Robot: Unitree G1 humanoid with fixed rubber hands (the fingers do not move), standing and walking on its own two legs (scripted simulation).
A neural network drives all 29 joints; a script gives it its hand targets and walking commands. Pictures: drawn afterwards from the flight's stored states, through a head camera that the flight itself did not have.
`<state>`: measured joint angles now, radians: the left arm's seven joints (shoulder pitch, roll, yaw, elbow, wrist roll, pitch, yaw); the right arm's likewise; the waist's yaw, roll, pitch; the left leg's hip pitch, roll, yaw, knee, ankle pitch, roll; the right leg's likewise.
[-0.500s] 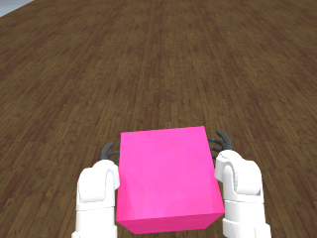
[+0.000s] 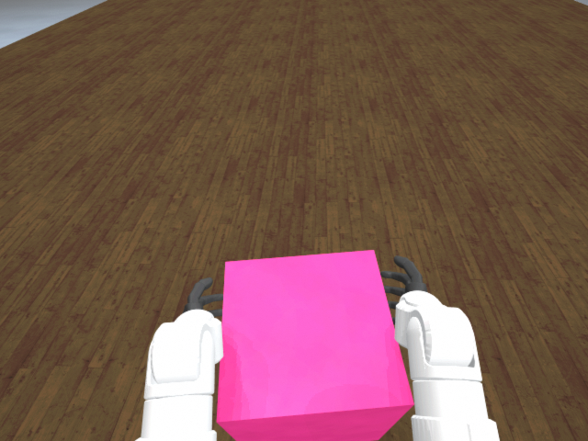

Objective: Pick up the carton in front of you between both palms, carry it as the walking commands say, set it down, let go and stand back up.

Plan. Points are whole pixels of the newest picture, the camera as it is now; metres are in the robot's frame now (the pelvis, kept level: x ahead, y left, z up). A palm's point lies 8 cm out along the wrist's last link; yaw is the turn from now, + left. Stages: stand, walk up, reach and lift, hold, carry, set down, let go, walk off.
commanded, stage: carry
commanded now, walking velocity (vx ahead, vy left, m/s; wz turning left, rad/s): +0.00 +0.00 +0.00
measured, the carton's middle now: (307, 357) +0.29 +0.00 -0.03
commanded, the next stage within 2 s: hold in 0.88 s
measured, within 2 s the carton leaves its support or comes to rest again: neither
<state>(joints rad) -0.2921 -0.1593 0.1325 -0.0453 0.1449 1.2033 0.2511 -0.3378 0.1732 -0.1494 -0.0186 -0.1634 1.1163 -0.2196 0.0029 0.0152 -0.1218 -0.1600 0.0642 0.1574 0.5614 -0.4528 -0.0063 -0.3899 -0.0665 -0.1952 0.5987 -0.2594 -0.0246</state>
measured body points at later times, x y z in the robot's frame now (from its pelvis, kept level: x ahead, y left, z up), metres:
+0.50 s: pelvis -0.04 +0.00 +0.00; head -0.08 +0.00 +0.45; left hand +0.25 +0.15 +0.03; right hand +0.26 -0.15 +0.04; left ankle -0.10 +0.10 -0.73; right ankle +0.03 -0.11 -0.73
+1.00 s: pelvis -0.06 +0.01 +0.01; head -0.08 +0.00 +0.46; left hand +0.23 +0.17 +0.03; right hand +0.25 -0.13 +0.04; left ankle -0.10 +0.10 -0.73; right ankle +0.03 -0.12 -0.73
